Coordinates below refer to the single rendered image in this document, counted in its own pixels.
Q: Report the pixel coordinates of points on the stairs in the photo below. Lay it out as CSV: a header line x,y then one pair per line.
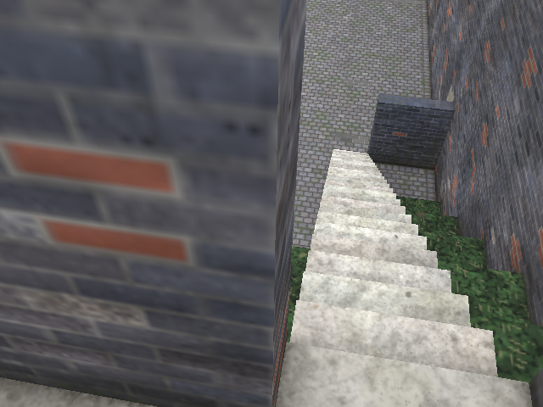
x,y
370,285

